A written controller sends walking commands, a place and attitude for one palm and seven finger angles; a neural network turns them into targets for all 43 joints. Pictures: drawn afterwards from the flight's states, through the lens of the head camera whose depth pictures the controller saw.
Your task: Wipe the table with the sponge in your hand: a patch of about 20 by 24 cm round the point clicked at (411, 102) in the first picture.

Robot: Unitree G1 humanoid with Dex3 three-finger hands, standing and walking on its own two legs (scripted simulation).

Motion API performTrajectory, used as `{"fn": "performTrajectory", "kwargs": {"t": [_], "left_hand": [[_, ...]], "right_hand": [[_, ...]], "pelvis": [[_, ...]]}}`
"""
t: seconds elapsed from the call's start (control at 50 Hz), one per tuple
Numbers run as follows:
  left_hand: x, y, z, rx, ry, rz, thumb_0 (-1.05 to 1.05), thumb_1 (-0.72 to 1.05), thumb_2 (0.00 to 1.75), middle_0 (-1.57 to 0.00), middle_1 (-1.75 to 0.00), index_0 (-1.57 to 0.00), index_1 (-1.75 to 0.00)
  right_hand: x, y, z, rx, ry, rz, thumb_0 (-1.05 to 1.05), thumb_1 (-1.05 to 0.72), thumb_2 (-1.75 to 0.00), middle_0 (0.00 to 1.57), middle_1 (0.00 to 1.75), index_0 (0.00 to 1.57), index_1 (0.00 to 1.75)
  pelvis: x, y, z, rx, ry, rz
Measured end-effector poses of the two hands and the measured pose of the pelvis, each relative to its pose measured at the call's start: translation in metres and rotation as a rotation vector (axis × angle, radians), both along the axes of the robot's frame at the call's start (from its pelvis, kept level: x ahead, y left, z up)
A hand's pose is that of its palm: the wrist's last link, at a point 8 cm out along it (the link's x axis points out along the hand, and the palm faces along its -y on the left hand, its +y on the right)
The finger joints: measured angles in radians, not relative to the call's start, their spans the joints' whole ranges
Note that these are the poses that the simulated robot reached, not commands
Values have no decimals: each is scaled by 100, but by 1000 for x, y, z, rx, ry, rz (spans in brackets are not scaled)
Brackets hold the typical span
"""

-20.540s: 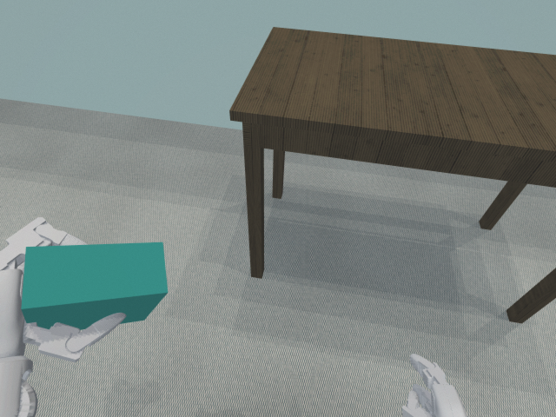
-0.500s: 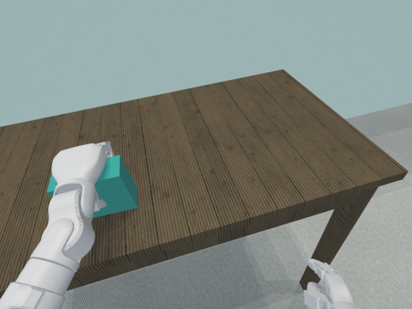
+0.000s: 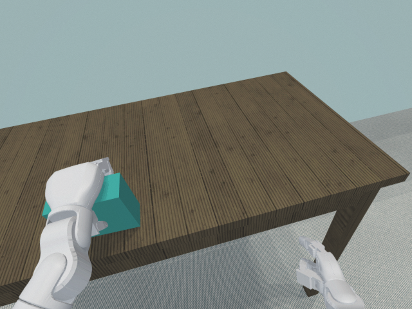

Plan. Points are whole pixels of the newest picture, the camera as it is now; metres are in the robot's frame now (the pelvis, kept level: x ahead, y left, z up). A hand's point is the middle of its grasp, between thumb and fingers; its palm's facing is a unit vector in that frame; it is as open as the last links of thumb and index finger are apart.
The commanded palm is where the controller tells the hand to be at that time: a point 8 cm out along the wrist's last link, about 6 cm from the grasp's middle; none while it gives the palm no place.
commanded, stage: wipe back along the middle lane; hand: left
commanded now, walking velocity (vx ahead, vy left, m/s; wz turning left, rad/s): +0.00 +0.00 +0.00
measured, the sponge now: (101, 213) +0.26 +0.26 +0.08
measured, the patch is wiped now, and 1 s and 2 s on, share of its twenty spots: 0.90 0.90 0.95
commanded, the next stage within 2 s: slide across to the third lane in 0.02 s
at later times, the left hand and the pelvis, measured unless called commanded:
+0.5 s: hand (108, 207) +0.24 +0.21 +0.13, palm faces +0.09 -0.06 -0.99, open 9.8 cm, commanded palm +0.22 +0.19 +0.18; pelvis -0.02 -0.01 +0.00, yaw +1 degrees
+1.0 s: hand (140, 192) +0.28 +0.17 +0.13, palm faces +0.11 -0.11 -0.99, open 9.8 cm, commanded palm +0.26 +0.16 +0.18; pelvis -0.02 -0.02 +0.00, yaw +0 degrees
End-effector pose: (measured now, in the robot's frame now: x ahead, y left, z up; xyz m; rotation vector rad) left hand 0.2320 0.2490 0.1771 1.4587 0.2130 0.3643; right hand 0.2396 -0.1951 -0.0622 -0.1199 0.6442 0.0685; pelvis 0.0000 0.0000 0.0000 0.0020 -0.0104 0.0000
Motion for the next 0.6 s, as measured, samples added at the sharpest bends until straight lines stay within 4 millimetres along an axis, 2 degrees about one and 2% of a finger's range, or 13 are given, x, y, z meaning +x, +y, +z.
{"fn": "performTrajectory", "kwargs": {"t": [0.22, 0.4, 0.6], "left_hand": [[-22, -10, 0, -2, -2, -10, 2, -46, 107, -68, -143, -72, -141], [-19, -20, 1, 6, 13, -27, 2, -47, 107, -70, -141, -74, -139], [-6, -56, 4, 9, -1, -140, 1, -49, 108, -73, -139, -77, -136]], "right_hand": [[-17, -13, -5, -12, 2, -17, 1, -90, -90, 20, 30, 20, 30], [-27, -16, -8, -20, -6, -13, 1, -90, -90, 20, 30, 19, 30], [-24, -1, -5, 21, -42, 25, 1, -90, -90, 20, 30, 19, 30]], "pelvis": [[-9, -7, -1, 3, -20, -1], [-20, -11, -1, 5, -35, 9], [-26, -14, 1, 9, -51, 15]]}}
